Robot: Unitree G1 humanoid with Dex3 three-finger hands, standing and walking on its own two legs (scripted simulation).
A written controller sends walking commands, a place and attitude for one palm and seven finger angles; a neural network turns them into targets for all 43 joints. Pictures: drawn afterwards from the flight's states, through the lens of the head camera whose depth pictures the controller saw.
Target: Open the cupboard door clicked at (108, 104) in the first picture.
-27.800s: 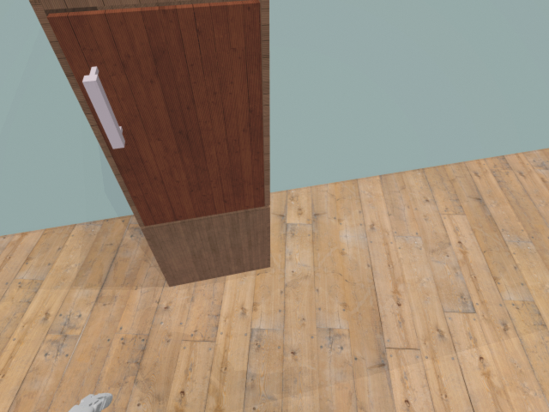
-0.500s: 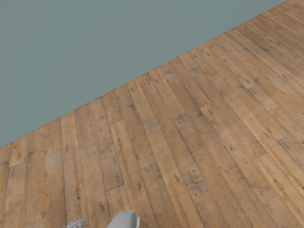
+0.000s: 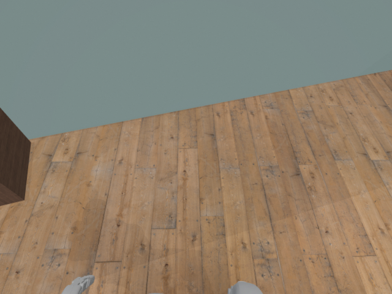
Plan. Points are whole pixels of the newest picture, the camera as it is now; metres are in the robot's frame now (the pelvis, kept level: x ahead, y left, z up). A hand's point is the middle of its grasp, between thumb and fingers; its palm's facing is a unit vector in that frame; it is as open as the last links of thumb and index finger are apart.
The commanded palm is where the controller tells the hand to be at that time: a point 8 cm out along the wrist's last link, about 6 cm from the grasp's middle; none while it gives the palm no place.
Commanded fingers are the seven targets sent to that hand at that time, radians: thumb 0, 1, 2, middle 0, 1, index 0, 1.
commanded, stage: turn to face it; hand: left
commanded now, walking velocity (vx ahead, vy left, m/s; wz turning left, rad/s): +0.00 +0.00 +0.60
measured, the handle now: out of the picture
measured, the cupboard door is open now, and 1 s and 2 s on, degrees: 43 43 43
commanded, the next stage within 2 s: take the last steps up to it in 1.56 s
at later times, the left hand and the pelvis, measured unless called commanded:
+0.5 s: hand out of the picture +0.00 +0.16 -0.17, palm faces +0.34 -0.91 -0.24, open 7.3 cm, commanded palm none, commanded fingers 0.00 0.90 0.90 -0.20 -0.30 -0.20 -0.30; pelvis +0.01 -0.04 +0.00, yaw +20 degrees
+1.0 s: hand out of the picture +0.03 +0.21 -0.15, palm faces +0.56 -0.79 -0.26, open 7.3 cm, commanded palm none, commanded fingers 0.00 0.90 0.90 -0.20 -0.30 -0.20 -0.30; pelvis +0.04 -0.04 +0.00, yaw +35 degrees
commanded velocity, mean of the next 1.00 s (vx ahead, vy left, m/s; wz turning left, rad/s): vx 0.00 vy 0.00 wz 0.60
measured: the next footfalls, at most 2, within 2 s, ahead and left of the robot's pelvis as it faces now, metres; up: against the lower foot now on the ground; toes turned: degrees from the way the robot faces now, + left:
right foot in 0.16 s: +0.04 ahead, -0.16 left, +0.00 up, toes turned +4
left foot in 0.56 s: +0.03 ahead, +0.09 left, +0.00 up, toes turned +27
